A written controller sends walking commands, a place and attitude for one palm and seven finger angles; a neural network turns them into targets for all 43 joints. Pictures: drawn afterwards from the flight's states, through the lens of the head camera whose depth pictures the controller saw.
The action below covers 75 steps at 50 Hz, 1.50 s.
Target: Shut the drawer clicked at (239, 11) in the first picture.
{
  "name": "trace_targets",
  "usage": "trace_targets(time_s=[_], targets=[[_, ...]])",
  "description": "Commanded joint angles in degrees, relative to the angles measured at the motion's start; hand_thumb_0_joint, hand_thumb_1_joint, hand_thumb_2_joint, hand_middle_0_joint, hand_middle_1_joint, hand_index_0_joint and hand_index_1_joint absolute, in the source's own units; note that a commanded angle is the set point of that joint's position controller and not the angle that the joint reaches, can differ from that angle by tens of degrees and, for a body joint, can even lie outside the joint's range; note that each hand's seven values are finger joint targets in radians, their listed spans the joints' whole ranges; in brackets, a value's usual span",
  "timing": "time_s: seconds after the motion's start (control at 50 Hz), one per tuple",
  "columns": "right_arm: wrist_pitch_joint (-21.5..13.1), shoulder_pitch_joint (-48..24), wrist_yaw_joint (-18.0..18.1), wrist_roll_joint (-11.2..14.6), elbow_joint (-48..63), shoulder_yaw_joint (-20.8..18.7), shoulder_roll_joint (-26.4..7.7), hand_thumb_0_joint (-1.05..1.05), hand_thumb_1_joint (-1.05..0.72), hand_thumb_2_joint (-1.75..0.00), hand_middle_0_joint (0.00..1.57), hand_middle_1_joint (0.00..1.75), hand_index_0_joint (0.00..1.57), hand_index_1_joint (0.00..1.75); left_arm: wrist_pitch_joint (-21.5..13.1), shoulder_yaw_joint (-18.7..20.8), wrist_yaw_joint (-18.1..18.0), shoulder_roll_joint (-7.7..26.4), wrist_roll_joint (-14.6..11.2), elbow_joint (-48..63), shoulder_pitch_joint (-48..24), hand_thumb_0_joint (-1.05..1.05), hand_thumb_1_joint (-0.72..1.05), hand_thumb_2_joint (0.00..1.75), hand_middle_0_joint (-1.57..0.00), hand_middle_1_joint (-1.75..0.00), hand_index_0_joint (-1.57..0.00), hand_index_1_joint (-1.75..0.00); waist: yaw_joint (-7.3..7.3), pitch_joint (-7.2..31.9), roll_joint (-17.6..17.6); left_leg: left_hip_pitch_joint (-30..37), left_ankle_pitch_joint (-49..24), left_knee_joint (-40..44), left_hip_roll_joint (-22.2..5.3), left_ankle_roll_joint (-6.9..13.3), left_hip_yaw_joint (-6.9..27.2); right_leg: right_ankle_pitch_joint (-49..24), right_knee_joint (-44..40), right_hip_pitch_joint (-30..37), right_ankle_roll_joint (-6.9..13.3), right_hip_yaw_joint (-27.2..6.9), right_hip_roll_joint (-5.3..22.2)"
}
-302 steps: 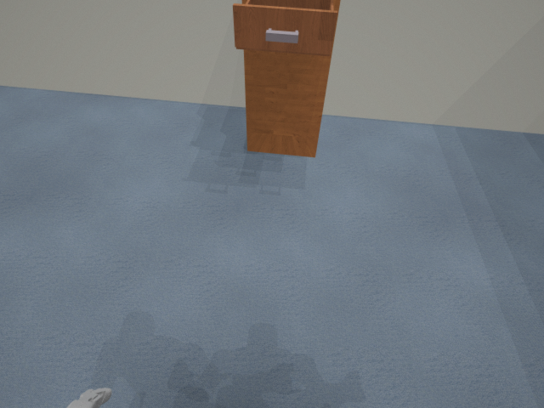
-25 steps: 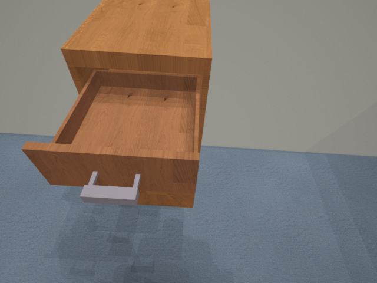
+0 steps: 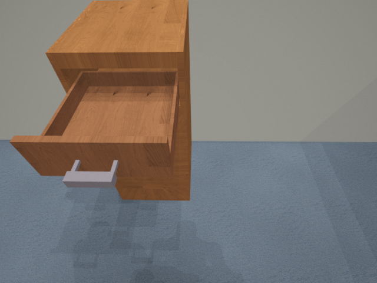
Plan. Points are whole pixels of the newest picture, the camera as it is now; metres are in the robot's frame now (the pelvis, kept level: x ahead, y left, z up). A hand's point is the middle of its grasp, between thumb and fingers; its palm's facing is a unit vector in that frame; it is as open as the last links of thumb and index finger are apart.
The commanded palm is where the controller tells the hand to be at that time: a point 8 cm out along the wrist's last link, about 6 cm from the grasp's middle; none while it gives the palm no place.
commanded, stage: come to a stop and stand still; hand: left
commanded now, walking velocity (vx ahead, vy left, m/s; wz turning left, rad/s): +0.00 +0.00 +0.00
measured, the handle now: (93, 171) +0.35 +0.25 +0.03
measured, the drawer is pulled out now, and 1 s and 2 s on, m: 0.30 0.30 0.30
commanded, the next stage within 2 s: look again from close up in 0.56 s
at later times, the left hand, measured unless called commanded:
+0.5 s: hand out of the picture -0.06 +0.17 -0.17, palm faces +0.06 -0.98 -0.17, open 7.4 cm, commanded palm none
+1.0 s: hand out of the picture +0.02 +0.24 -0.17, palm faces +0.04 -0.98 -0.22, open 7.4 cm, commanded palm none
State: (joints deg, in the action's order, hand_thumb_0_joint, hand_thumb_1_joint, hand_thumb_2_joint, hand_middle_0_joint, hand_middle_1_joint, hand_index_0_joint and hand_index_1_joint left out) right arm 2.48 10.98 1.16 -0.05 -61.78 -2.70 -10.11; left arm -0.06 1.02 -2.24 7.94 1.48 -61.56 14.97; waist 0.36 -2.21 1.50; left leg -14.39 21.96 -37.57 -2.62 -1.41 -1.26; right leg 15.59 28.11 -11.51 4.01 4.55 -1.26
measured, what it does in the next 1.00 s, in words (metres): steps on the spot: left foot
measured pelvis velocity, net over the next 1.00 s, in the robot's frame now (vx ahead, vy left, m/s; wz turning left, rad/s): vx -0.02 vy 0.06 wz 0.00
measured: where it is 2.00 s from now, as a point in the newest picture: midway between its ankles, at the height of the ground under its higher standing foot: outside the picture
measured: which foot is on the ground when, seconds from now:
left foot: up 0.00-0.02, down 0.04-1.00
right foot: down 0.00-1.00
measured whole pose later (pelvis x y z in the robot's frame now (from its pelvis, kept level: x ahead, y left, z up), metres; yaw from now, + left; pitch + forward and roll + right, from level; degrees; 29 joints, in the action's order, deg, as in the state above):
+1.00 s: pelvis -0.02 +0.06 +0.00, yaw +0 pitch -1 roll -1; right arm -1.0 19.0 2.0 -1.1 -59.5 -0.7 -9.1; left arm -0.5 0.3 -2.5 9.9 1.0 -59.2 17.1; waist -0.4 3.9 0.7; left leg -12.6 18.2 -31.2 0.9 2.9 -3.4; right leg 13.9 29.4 -14.7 -0.9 3.0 1.7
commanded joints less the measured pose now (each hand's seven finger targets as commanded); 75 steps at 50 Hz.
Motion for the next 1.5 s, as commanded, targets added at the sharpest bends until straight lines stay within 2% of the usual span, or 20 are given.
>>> trace_targets(time_s=[0.0,0.04,0.12,0.26,0.62,0.64,0.66,0.7,0.74,0.76,0.8,0.84,0.88,0.96,1.08,1.28,1.34,1.38,1.44,1.48], targets=[[-2.05,4.39,0.89,-0.11,-0.23,0.37,-1.67,0.0,-0.9,-0.9,0.2,0.3,0.2,0.3,-1.05,1.42,-0.41,8.09,-1.13,0.73,2.31,0.0,0.9,0.9,-0.2,-0.3,-0.2,-0.3,-0.73,3.01,-5.05,6.85,-12.73,15.96,-1.29,0.32,1.55,-23.82,-6.19,2.29,1.42,-11.35,12.17],[-2.6,4.92,1.32,-0.35,-1.35,0.47,-3.58,0.0,-0.9,-0.9,0.2,0.3,0.2,0.3,-0.89,0.95,-0.13,6.34,-1.27,0.55,2.65,0.0,0.9,0.9,-0.2,-0.3,-0.2,-0.3,0.2,3.2,-1.03,9.57,-21.93,15.64,-5.64,1.9,4.26,-16.72,-7.3,0.64,-2.29,-8.43,8.05],[-2.23,4.71,1.21,-0.55,-2.34,1.21,-2.54,0.0,-0.9,-0.9,0.2,0.3,0.2,0.3,-0.28,0.97,0.11,7.42,-1.27,-0.65,1.42,0.0,0.9,0.9,-0.2,-0.3,-0.2,-0.3,0.54,-0.8,4.6,3.57,-11.32,18.56,-4.34,1.56,3.18,-5.52,-11.22,2.55,-2.74,-8.57,7.57],[-1.54,9.67,0.93,-1.01,-3.13,1.25,-1.66,0.0,-0.9,-0.9,0.2,0.3,0.2,0.3,0.1,0.98,0.23,6.55,-0.93,-1.48,2.88,0.0,0.9,0.9,-0.2,-0.3,-0.2,-0.3,-0.12,-5.75,-2.86,2.22,-2.99,19.19,-2.0,1.68,1.58,11.13,-17.04,-4.03,-2.84,-10.65,7.73],[-2.72,15.62,1.03,-0.89,-3.7,1.53,0.67,0.0,-0.9,-0.9,0.2,0.3,0.2,0.3,-0.53,0.95,0.1,3.93,-0.9,-2.14,7.52,0.0,0.9,0.9,-0.2,-0.3,-0.2,-0.3,0.04,-4.1,-0.99,-1.91,-2.55,19.92,-2.16,2.56,3.13,7.06,-12.97,-3.67,-2.38,-9.31,7.32],[-1.77,8.0,-0.04,-2.12,4.11,0.02,-7.97,0.0,-0.9,-0.9,0.2,0.3,0.2,0.3,-1.24,-0.04,-0.31,15.19,-0.01,3.78,3.52,0.0,0.9,0.9,-0.2,-0.3,-0.2,-0.3,-2.01,-11.77,-0.88,-3.31,-5.49,16.39,1.1,2.34,3.75,6.57,-8.29,-8.61,-0.99,-9.56,5.21],[-3.31,9.11,0.58,-2.03,4.7,-0.88,-6.12,0.0,-0.9,-0.9,0.2,0.3,0.2,0.3,-1.27,1.27,-0.46,12.3,-0.33,3.51,4.8,0.0,0.9,0.9,-0.2,-0.3,-0.2,-0.3,-0.68,0.82,6.93,-3.78,0.66,12.53,-2.19,3.36,4.61,12.23,-6.26,-6.02,-0.51,-9.2,8.48],[-2.84,11.35,1.0,-1.67,4.01,-0.27,-2.45,0.0,-0.9,-0.9,0.2,0.3,0.2,0.3,-0.88,0.56,-0.68,8.49,-0.12,3.79,6.72,0.0,0.9,0.9,-0.2,-0.3,-0.2,-0.3,-1.39,5.55,3.53,-4.71,2.01,9.05,-0.83,3.24,3.6,12.35,-7.44,-4.6,-0.48,-10.16,8.86],[-2.26,13.91,0.67,-1.74,4.27,0.07,-1.2,0.0,-0.9,-0.9,0.2,0.3,0.2,0.3,-0.77,0.55,-0.75,7.91,-0.13,4.59,5.7,0.0,0.9,0.9,-0.2,-0.3,-0.2,-0.3,-2.3,4.27,-6.14,-4.9,1.32,5.07,0.75,3.06,1.84,18.26,-11.37,-7.42,0.23,-13.54,11.13],[-2.26,14.48,0.57,-1.58,3.92,0.09,-1.03,0.0,-0.9,-0.9,0.2,0.3,0.2,0.3,-0.84,0.79,-0.79,7.94,-0.28,4.69,4.7,0.0,0.9,0.9,-0.2,-0.3,-0.2,-0.3,-2.69,2.28,-8.37,-3.78,-1.01,3.66,0.93,2.99,1.38,19.05,-12.53,-10.93,0.47,-14.1,12.01],[-2.64,15.36,0.51,-1.26,3.78,0.14,-1.64,0.0,-0.9,-0.9,0.2,0.3,0.2,0.3,-1.01,0.99,-0.73,7.88,-0.36,5.22,2.91,0.0,0.9,0.9,-0.2,-0.3,-0.2,-0.3,-3.32,-0.92,-6.76,-2.12,-3.89,5.94,0.05,3.16,2.24,15.82,-11.1,-14.55,0.48,-12.42,11.03],[-3.4,14.36,0.46,-1.34,3.72,0.77,-1.72,0.0,-0.9,-0.9,0.2,0.3,0.2,0.3,-0.72,0.37,-0.67,5.93,-0.37,5.42,4.3,0.0,0.9,0.9,-0.2,-0.3,-0.2,-0.3,-1.83,-3.14,-0.26,-4.96,-4.11,13.54,-2.62,4.03,5.71,7.73,-5.31,-10.74,-0.99,-8.2,6.85],[-4.08,11.66,0.65,-1.11,4.44,0.98,-3.65,0.0,-0.9,-0.9,0.2,0.3,0.2,0.3,-0.81,0.01,-0.52,5.68,-0.51,4.62,5.71,0.0,0.9,0.9,-0.2,-0.3,-0.2,-0.3,-0.28,-4.05,4.62,-7.74,-7.07,18.35,-5.16,4.63,8.65,-2.3,-1.52,-5.62,-2.31,-4.54,5.26],[-4.83,10.32,1.01,-0.91,4.24,1.43,-4.73,0.0,-0.9,-0.9,0.2,0.3,0.2,0.3,-0.96,-0.22,-0.53,5.95,-0.68,4.05,6.85,0.0,0.9,0.9,-0.2,-0.3,-0.2,-0.3,0.38,-1.96,3.4,-2.98,-22.87,17.12,-4.88,4.2,6.44,-9.63,-0.7,-1.28,-2.75,-4.39,5.74],[-4.58,9.21,1.08,-0.89,3.78,1.24,-6.2,0.0,-0.9,-0.9,0.2,0.3,0.2,0.3,-0.58,-0.05,-0.63,6.54,-0.76,4.38,5.31,0.0,0.9,0.9,-0.2,-0.3,-0.2,-0.3,-0.34,-0.63,-0.29,2.15,-27.03,17.04,-4.48,3.65,5.19,-11.08,-0.84,-0.61,-3.24,-4.43,6.38],[-4.12,7.14,0.83,-0.66,1.98,1.4,-6.26,0.0,-0.9,-0.9,0.2,0.3,0.2,0.3,-0.52,-0.25,-0.62,6.52,-0.76,3.12,5.39,0.0,0.9,0.9,-0.2,-0.3,-0.2,-0.3,-0.5,-0.75,-0.76,3.98,-20.83,18.66,-3.83,3.7,4.09,-10.92,-2.75,0.43,-3.52,-5.74,7.03],[-3.63,8.16,0.67,-0.84,0.65,1.37,-6.47,0.0,-0.9,-0.9,0.2,0.3,0.2,0.3,-0.3,-0.47,-0.19,5.68,-0.38,2.15,5.7,0.0,0.9,0.9,-0.2,-0.3,-0.2,-0.3,-1.0,-2.26,-0.27,2.78,-0.89,23.28,-4.95,4.38,6.15,-1.41,-2.43,-0.99,-3.46,-4.29,5.74],[-3.12,8.24,0.66,-1.02,0.39,0.84,-7.53,0.0,-0.9,-0.9,0.2,0.3,0.2,0.3,0.03,-0.37,0.24,4.88,0.13,2.22,5.51,0.0,0.9,0.9,-0.2,-0.3,-0.2,-0.3,-1.16,-5.46,2.99,0.77,10.0,27.25,-6.84,5.23,8.78,2.98,0.08,-3.88,-3.53,-2.14,4.3],[-2.94,8.75,0.72,-1.06,0.39,0.23,-8.28,0.0,-0.9,-0.9,0.2,0.3,0.2,0.3,0.17,-0.23,0.9,4.36,0.55,2.23,6.38,0.0,0.9,0.9,-0.2,-0.3,-0.2,-0.3,-1.01,-8.09,3.84,0.01,14.53,28.91,-9.47,7.21,11.6,4.2,3.17,-6.92,-3.43,-0.58,3.55],[-3.18,9.46,0.86,-1.09,0.22,0.21,-7.8,0.0,-0.9,-0.9,0.2,0.3,0.2,0.3,-0.21,0.01,1.19,3.76,0.52,2.22,7.28,0.0,0.9,0.9,-0.2,-0.3,-0.2,-0.3,-0.75,-8.11,1.62,0.38,10.79,26.74,-9.41,7.84,10.97,2.77,2.34,-6.57,-3.0,-0.92,3.96]])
